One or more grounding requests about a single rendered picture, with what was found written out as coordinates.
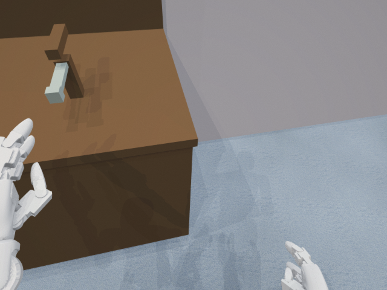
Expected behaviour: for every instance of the tap lever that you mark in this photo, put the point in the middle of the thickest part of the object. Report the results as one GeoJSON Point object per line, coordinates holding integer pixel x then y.
{"type": "Point", "coordinates": [54, 92]}

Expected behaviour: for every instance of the robot right hand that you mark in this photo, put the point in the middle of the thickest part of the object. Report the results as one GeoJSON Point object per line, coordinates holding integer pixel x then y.
{"type": "Point", "coordinates": [309, 277]}

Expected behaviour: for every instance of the counter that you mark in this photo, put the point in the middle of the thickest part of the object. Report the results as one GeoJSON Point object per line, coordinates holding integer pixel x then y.
{"type": "Point", "coordinates": [117, 153]}

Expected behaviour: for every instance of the robot left hand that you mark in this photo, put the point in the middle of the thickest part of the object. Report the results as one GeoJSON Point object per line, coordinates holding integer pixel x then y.
{"type": "Point", "coordinates": [13, 151]}

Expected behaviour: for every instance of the robot left forearm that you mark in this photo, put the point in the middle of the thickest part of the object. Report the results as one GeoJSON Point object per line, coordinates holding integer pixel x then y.
{"type": "Point", "coordinates": [11, 269]}

